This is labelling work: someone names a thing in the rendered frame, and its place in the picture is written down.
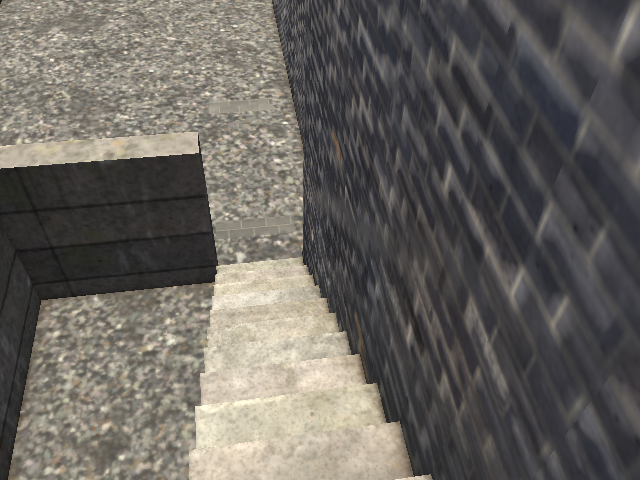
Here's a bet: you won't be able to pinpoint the stairs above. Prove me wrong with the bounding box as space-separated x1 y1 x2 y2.
189 257 433 480

